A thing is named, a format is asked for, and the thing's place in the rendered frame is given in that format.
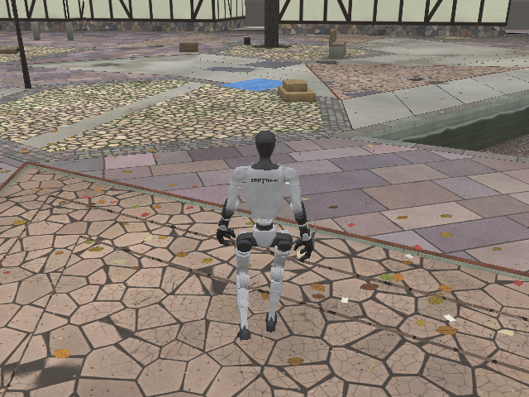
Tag right robot upper arm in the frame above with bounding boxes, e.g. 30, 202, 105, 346
282, 166, 303, 214

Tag right robot shin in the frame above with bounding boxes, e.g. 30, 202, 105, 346
268, 268, 284, 321

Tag robot shin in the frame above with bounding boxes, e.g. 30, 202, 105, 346
236, 275, 249, 330
268, 268, 284, 321

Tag left robot shin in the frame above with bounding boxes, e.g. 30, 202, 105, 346
236, 275, 249, 330

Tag left robot forearm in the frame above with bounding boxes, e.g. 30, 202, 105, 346
218, 198, 234, 231

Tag right robot forearm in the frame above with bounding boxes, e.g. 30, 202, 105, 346
294, 201, 312, 241

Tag robot right hand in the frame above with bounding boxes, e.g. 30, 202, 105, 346
294, 239, 313, 261

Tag left robot upper arm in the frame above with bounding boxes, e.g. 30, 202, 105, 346
226, 166, 248, 211

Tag robot left hand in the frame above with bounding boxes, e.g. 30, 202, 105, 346
217, 228, 236, 246

